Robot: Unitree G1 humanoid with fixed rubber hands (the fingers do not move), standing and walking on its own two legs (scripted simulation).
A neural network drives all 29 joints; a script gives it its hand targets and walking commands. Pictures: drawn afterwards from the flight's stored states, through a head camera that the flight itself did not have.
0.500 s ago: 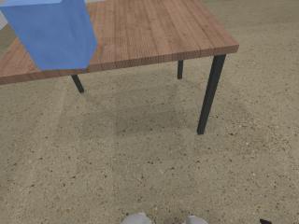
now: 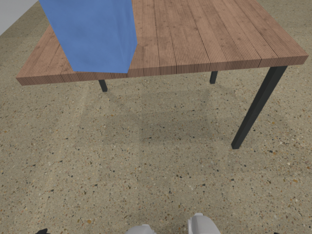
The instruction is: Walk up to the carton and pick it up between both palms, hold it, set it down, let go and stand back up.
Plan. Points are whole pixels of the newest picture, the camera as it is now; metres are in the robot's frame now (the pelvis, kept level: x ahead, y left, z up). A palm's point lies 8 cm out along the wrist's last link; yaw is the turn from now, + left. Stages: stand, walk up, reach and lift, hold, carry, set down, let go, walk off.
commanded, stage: walk up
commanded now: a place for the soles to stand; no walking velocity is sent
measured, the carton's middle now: (98, 25) +0.75 +0.22 +0.16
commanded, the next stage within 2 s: none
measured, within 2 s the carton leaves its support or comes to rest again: neither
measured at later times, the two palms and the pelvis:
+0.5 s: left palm out of the picture +0.13 +0.42 -0.07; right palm (252, 226) +0.17 -0.22 -0.11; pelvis +0.08 +0.08 -0.01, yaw +3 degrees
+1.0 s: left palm out of the picture +0.15 +0.48 -0.08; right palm (221, 194) +0.26 -0.17 -0.12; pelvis +0.15 +0.13 -0.02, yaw +7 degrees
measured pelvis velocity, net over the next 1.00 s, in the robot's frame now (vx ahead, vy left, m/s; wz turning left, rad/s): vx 0.15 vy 0.13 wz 0.11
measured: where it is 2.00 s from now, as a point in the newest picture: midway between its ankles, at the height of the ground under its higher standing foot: (140, 233)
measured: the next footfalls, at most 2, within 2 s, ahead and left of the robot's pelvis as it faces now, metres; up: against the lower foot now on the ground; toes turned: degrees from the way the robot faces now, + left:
right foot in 0.02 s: +0.14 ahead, -0.13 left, +0.00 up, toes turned -3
left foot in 0.36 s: +0.16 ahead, +0.17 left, +0.00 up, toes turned +3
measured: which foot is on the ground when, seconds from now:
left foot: down 0.00-0.08, up 0.10-0.34, down 0.36-0.66, up 0.68-0.94, down 0.96-1.00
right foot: up 0.00-0.00, down 0.02-0.36, up 0.38-0.60, down 0.62-0.96, up 0.98-1.00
